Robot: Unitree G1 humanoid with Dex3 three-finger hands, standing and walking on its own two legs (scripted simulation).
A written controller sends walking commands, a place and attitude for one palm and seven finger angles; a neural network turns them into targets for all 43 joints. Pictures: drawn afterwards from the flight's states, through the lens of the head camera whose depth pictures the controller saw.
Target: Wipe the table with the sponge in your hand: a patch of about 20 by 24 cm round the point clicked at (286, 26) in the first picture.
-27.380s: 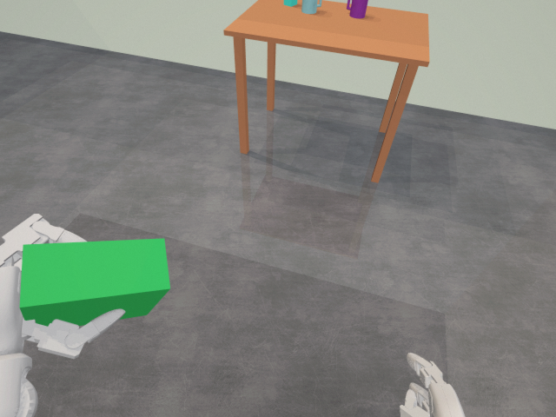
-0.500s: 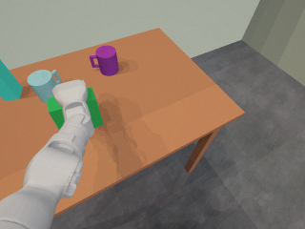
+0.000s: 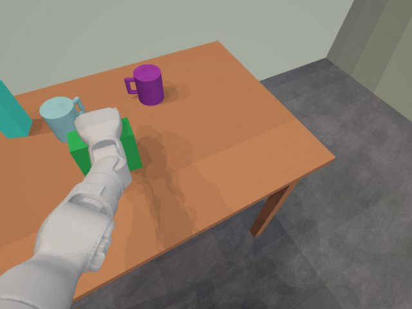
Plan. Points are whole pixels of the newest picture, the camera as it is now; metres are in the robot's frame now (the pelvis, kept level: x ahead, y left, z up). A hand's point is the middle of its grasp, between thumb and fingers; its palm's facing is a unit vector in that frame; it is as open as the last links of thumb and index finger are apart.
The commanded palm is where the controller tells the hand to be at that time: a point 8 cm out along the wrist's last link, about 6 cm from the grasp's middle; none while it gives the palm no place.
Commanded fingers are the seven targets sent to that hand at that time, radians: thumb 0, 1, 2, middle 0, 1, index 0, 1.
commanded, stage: wipe back along the third lane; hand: left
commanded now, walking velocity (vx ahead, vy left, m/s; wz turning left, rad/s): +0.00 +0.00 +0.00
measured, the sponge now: (110, 157) +0.45 +0.22 -0.02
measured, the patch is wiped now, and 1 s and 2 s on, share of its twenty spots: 1.00 1.00 1.00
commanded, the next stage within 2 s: slide back across to the middle lane in 1.46 s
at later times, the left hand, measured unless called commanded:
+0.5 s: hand (118, 158) +0.41 +0.18 +0.02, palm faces -0.06 -0.01 -1.00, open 9.8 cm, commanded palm +0.37 +0.16 +0.06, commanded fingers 0.00 0.10 1.30 -1.20 -1.60 -1.20 -1.60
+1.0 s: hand (129, 182) +0.36 +0.15 +0.02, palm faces -0.05 -0.03 -1.00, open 9.8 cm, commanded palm +0.31 +0.14 +0.05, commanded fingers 0.00 0.10 1.30 -1.20 -1.60 -1.20 -1.60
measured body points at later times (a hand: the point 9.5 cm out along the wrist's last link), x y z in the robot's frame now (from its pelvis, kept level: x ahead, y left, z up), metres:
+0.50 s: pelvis +0.01 -0.01 +0.01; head +0.05 -0.01 +0.46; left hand +0.41 +0.18 +0.08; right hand +0.18 -0.23 -0.12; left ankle -0.01 +0.07 -0.72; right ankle -0.01 -0.12 -0.72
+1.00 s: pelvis +0.00 -0.03 +0.01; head +0.01 -0.04 +0.46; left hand +0.36 +0.15 +0.08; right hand +0.19 -0.26 -0.10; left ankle -0.01 +0.07 -0.72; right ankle -0.01 -0.12 -0.72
